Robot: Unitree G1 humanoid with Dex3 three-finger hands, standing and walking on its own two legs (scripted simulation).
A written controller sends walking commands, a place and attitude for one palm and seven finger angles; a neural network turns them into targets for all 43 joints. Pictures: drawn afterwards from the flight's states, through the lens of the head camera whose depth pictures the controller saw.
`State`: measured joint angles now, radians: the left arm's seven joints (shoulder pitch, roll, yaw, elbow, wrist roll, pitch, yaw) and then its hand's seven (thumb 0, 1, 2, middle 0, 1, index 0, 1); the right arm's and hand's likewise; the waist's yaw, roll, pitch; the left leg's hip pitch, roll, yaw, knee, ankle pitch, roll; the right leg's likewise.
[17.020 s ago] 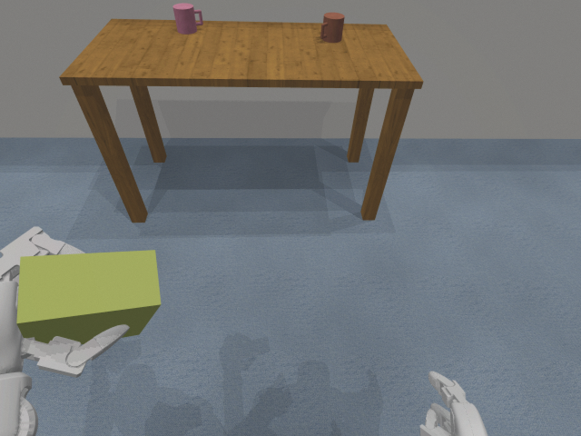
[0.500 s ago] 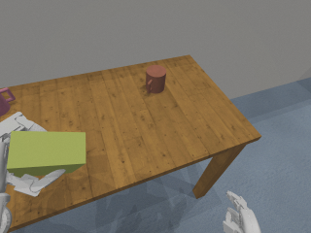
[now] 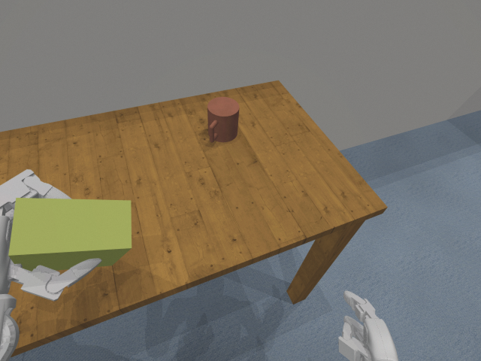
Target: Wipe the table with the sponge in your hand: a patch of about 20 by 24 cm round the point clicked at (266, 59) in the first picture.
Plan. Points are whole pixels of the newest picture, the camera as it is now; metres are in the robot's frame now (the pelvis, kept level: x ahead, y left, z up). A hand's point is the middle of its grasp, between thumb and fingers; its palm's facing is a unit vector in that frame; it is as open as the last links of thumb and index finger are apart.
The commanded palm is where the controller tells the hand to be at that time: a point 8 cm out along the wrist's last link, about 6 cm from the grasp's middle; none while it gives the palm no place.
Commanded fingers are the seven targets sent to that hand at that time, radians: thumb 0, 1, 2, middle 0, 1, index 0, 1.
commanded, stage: shuffle to correct the standing spot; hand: left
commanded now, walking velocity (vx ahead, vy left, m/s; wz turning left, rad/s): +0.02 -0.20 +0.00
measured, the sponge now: (89, 237) +0.23 +0.22 +0.13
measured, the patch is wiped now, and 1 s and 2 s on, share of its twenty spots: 0.00 0.00 0.00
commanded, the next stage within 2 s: come to a stop and stand still in 1.64 s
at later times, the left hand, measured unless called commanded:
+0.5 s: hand (87, 242) +0.22 +0.21 +0.15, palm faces +0.33 -0.86 -0.38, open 9.7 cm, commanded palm +0.16 +0.24 +0.17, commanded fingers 0.00 0.10 1.30 -1.20 -1.60 -1.20 -1.60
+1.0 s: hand (86, 243) +0.22 +0.21 +0.16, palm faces +0.33 -0.85 -0.41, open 9.7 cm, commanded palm +0.16 +0.24 +0.17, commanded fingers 0.00 0.10 1.30 -1.20 -1.60 -1.20 -1.60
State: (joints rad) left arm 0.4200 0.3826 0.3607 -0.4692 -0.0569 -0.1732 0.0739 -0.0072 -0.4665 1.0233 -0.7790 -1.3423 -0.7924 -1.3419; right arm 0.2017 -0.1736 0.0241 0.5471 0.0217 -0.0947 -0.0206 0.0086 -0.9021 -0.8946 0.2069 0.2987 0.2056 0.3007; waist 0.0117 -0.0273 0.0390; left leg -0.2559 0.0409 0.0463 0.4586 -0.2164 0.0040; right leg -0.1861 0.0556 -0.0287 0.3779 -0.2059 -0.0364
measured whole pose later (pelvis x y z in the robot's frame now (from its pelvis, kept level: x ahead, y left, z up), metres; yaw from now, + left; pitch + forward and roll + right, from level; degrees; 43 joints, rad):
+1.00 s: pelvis +0.00 -0.04 -0.01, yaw +1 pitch +0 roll -1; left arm 0.46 0.41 0.38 -0.53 -0.09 -0.13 0.07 -0.01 -0.47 1.03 -0.78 -1.34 -0.79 -1.34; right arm 0.21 -0.19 0.00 0.55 0.03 -0.05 -0.03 0.01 -0.90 -0.89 0.21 0.30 0.20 0.30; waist 0.00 0.00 0.05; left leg -0.29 0.09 0.01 0.54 -0.26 -0.05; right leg -0.21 0.11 -0.06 0.46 -0.25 -0.10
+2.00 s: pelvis +0.01 -0.03 -0.01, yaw +1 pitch +1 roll -1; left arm 0.34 0.46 0.48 -0.47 -0.10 -0.26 0.10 -0.01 -0.47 1.03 -0.78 -1.34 -0.79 -1.34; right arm 0.25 -0.24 0.02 0.57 0.02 -0.15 0.03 0.01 -0.90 -0.89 0.21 0.30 0.20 0.30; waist 0.00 -0.03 0.05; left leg -0.32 0.07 0.01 0.61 -0.30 -0.01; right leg -0.25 0.09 -0.06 0.54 -0.31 -0.08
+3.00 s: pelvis -0.02 +0.03 +0.00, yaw +1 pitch -1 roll -2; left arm 0.44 0.37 0.36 -0.48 -0.03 -0.17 0.11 -0.01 -0.47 1.03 -0.78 -1.35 -0.79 -1.35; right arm 0.22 -0.21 0.03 0.57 0.02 -0.11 -0.03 0.01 -0.90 -0.89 0.21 0.30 0.21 0.30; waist 0.00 -0.02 0.05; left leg -0.26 0.00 0.05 0.46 -0.19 0.05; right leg -0.19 0.01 -0.03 0.39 -0.19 0.00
